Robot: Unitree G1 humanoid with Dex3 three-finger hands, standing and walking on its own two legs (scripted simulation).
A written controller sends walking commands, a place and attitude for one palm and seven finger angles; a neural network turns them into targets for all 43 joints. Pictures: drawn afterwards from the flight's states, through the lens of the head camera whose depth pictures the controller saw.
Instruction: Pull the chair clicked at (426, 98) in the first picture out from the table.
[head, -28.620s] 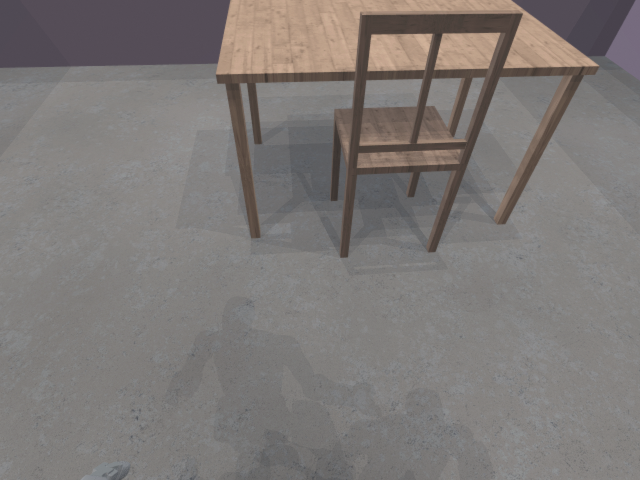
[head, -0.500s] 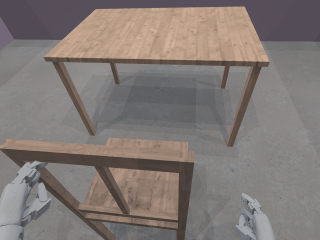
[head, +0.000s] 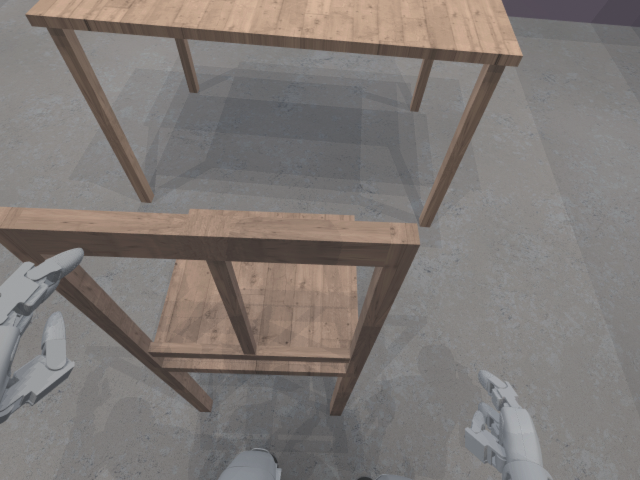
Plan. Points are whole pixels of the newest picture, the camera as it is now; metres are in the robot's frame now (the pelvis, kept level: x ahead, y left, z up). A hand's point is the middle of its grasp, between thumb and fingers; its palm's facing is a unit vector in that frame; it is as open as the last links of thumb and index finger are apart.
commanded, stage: step back with the hand held close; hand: left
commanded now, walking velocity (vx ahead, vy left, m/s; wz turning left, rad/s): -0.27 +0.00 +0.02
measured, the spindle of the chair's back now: (237, 312) +0.32 +0.15 -0.05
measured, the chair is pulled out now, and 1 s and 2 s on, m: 0.59 0.59 0.59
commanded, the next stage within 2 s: stop stepping back and stand still in 0.54 s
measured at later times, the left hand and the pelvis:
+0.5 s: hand out of the picture +0.12 +0.29 +0.18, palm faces +0.38 -0.80 -0.47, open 7.4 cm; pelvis -0.08 +0.03 +0.00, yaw +1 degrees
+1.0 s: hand out of the picture +0.02 +0.28 +0.16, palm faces +0.41 -0.81 -0.42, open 7.4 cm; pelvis -0.19 +0.02 +0.00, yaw -1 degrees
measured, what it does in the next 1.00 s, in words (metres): walks backwards: right foot, then left foot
